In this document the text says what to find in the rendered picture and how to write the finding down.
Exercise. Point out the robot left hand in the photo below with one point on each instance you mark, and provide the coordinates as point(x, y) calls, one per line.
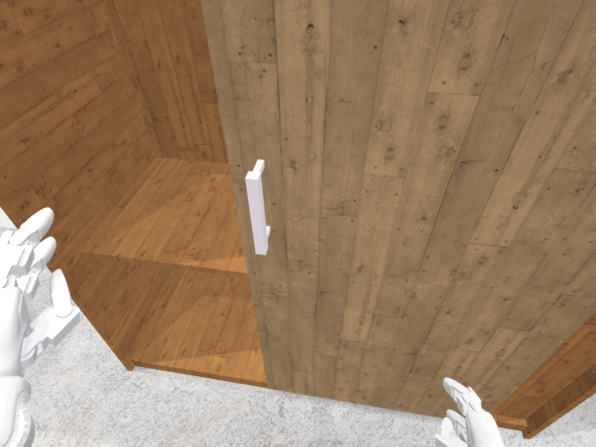
point(22, 258)

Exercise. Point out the robot right hand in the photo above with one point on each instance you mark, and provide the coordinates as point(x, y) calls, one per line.
point(479, 429)

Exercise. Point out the handle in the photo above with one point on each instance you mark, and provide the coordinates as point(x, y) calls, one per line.
point(256, 203)

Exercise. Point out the wardrobe door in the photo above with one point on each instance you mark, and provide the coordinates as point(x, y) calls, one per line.
point(576, 355)
point(430, 186)

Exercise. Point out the left robot forearm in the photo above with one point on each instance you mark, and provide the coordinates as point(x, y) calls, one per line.
point(17, 427)

